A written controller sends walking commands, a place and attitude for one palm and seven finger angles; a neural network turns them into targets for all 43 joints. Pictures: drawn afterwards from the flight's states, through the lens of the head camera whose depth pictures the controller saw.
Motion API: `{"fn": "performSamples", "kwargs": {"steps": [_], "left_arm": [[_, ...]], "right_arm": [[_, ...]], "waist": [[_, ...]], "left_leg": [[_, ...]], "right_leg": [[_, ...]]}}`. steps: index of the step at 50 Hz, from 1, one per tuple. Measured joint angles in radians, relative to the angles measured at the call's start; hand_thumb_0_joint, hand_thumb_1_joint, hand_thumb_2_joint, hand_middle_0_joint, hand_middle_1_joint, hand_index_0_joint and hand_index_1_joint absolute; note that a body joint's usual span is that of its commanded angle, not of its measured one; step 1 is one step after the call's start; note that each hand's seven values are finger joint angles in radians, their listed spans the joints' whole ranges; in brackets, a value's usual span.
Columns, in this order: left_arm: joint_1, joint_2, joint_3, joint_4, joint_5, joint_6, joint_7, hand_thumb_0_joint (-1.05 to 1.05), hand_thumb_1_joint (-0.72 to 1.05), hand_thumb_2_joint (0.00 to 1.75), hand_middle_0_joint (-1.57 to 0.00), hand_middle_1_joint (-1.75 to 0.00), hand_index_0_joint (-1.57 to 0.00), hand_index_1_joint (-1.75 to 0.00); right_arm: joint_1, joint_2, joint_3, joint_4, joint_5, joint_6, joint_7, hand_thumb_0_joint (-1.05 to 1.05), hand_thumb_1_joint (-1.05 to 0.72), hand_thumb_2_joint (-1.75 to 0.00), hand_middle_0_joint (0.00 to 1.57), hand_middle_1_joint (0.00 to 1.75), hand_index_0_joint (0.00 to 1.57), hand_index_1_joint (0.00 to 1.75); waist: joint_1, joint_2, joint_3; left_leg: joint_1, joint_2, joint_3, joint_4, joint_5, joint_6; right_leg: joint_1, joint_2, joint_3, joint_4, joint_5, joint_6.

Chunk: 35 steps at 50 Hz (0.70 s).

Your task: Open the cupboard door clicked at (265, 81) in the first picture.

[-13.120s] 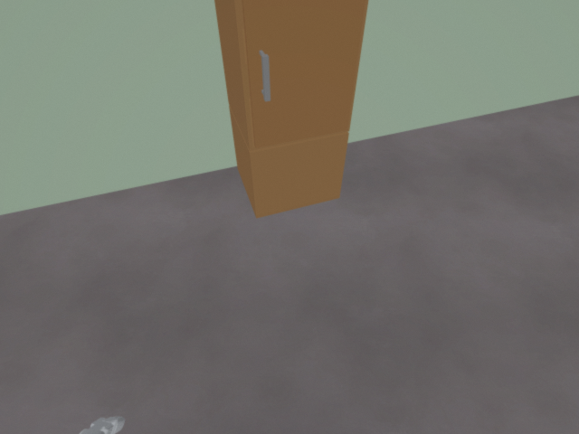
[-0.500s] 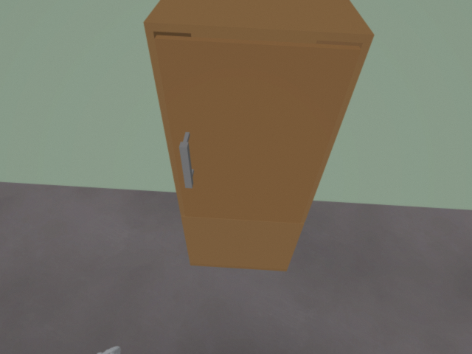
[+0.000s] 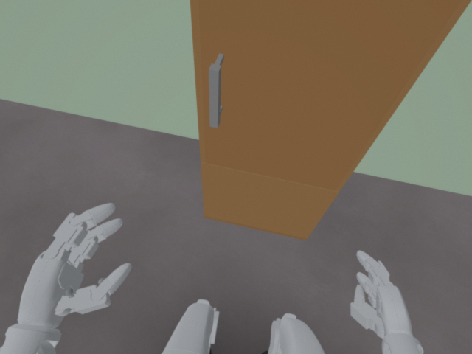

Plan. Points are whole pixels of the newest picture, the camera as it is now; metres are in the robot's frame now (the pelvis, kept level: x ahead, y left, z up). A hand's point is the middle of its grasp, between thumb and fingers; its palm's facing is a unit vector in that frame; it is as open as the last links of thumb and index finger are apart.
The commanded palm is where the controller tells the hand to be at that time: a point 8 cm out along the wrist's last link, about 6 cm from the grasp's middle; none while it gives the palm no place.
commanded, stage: raise the hand with hooked fingers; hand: left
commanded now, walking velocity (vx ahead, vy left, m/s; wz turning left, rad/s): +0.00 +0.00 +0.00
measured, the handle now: (217, 92) +0.60 +0.12 +0.07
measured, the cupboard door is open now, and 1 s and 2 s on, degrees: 0 0 0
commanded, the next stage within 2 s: move the hooked fingers beside the handle in 1.52 s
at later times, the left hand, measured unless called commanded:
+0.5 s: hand (109, 236) +0.27 +0.23 +0.04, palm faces -0.13 -0.99 -0.04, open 12.5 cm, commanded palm +0.25 +0.29 +0.07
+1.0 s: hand (88, 196) +0.31 +0.27 +0.08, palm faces -0.09 -0.99 -0.07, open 13.9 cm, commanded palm +0.29 +0.32 +0.08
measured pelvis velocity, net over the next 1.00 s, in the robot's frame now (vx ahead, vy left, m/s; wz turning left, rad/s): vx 0.02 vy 0.01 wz -0.03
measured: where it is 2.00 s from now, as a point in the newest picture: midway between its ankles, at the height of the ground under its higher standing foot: outside the picture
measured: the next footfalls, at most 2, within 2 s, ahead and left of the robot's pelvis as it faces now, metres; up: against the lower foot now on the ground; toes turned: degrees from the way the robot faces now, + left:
none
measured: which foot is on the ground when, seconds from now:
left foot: down 0.00-1.00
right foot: down 0.00-1.00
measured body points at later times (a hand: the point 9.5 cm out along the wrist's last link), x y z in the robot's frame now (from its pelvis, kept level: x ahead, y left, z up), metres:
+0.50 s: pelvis +0.03 +0.01 +0.01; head +0.12 +0.03 +0.45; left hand +0.27 +0.29 +0.05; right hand +0.21 -0.26 -0.06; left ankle +0.06 +0.10 -0.62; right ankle +0.05 -0.12 -0.62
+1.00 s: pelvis +0.02 +0.01 +0.02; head +0.10 +0.03 +0.46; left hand +0.31 +0.33 +0.09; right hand +0.18 -0.24 -0.05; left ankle +0.06 +0.10 -0.62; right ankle +0.05 -0.12 -0.62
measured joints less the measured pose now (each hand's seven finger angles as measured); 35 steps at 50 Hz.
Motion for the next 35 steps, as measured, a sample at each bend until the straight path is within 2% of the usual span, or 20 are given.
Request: {"fn": "performSamples", "kwargs": {"steps": [3, 8, 10, 12, 15, 19, 26, 32, 35], "left_arm": [[-0.063, 0.017, 0.008, -0.004, 0.003, 0.036, -0.039, 0.01, 0.35, 0.66, -0.23, -0.65, -0.24, -0.65], [-0.133, 0.039, 0.029, 0.087, -0.013, 0.216, -0.129, 0.0, 0.24, 0.61, -0.24, -0.72, -0.25, -0.73], [-0.119, 0.041, 0.049, 0.09, -0.029, 0.25, -0.133, 0.0, 0.19, 0.59, -0.25, -0.75, -0.25, -0.76], [-0.092, 0.039, 0.073, 0.069, -0.044, 0.239, -0.115, 0.0, 0.15, 0.57, -0.25, -0.78, -0.26, -0.79], [-0.06, 0.029, 0.106, 0.036, -0.059, 0.17, -0.081, 0.0, 0.08, 0.54, -0.26, -0.83, -0.26, -0.83], [-0.079, 0.032, 0.13, 0.07, -0.059, 0.102, -0.092, 0.0, -0.01, 0.5, -0.26, -0.89, -0.27, -0.89], [-0.144, 0.073, 0.115, 0.154, -0.058, 0.15, -0.184, 0.0, -0.18, 0.43, -0.27, -0.99, -0.28, -1.0], [-0.185, 0.095, 0.158, 0.133, -0.09, 0.123, -0.164, -0.01, -0.32, 0.37, -0.29, -1.08, -0.29, -1.09], [-0.226, 0.106, 0.178, 0.192, -0.096, 0.14, -0.169, -0.01, -0.38, 0.35, -0.29, -1.12, -0.3, -1.13]], "right_arm": [[-0.008, 0.024, 0.029, 0.026, 0.004, 0.012, 0.002, 0.01, -0.9, -0.9, 0.2, 0.3, 0.2, 0.3], [0.008, 0.061, 0.045, 0.038, 0.018, 0.044, 0.002, 0.01, -0.9, -0.9, 0.21, 0.3, 0.2, 0.3], [0.028, 0.066, 0.036, 0.037, 0.016, 0.048, 0.001, 0.01, -0.9, -0.9, 0.21, 0.3, 0.2, 0.3], [0.049, 0.065, 0.021, 0.04, 0.011, 0.045, 0.0, 0.01, -0.9, -0.9, 0.21, 0.3, 0.2, 0.3], [0.072, 0.05, -0.005, 0.056, 0.007, 0.038, 0.003, 0.01, -0.9, -0.9, 0.21, 0.3, 0.2, 0.3], [0.074, 0.013, -0.022, 0.072, 0.009, 0.043, 0.007, 0.01, -0.9, -0.9, 0.21, 0.3, 0.2, 0.3], [0.049, -0.018, -0.018, 0.041, 0.016, 0.043, -0.003, 0.01, -0.9, -0.9, 0.21, 0.3, 0.2, 0.3], [0.051, -0.003, -0.005, 0.021, 0.015, 0.043, 0.001, 0.01, -0.9, -0.9, 0.21, 0.3, 0.2, 0.3], [0.058, -0.003, 0.009, 0.015, 0.019, 0.056, 0.004, 0.01, -0.9, -0.9, 0.21, 0.3, 0.2, 0.3]], "waist": [[-0.002, 0.029, -0.014], [-0.028, 0.046, -0.021], [-0.037, 0.043, -0.022], [-0.04, 0.037, -0.025], [-0.038, 0.03, -0.034], [-0.039, 0.029, -0.049], [-0.051, 0.02, -0.031], [-0.054, 0.015, -0.033], [-0.052, 0.023, -0.043]], "left_leg": [[-0.023, 0.003, -0.013, 0.002, -0.006, -0.001], [-0.021, 0.012, 0.004, -0.034, -0.005, 0.002], [-0.007, 0.016, 0.015, -0.053, -0.006, 0.003], [0.008, 0.019, 0.022, -0.068, -0.008, 0.003], [0.02, 0.019, 0.024, -0.08, -0.013, 0.004], [0.003, 0.013, 0.016, -0.063, -0.024, 0.005], [-0.009, 0.017, 0.013, -0.046, -0.027, 0.007], [0.014, 0.021, 0.009, -0.067, -0.016, 0.004], [0.018, 0.018, 0.007, -0.075, -0.009, 0.006]], "right_leg": [[-0.014, 0.004, -0.012, -0.011, -0.002, -0.001], [-0.022, 0.013, 0.005, -0.044, 0.006, 0.003], [-0.014, 0.017, 0.016, -0.06, 0.008, 0.005], [-0.003, 0.02, 0.023, -0.074, 0.008, 0.006], [0.008, 0.02, 0.026, -0.085, 0.003, 0.007], [-0.003, 0.014, 0.018, -0.07, -0.011, 0.009], [-0.012, 0.019, 0.015, -0.06, -0.01, 0.008], [0.014, 0.023, 0.012, -0.088, 0.005, 0.007], [0.02, 0.02, 0.01, -0.097, 0.01, 0.009]]}}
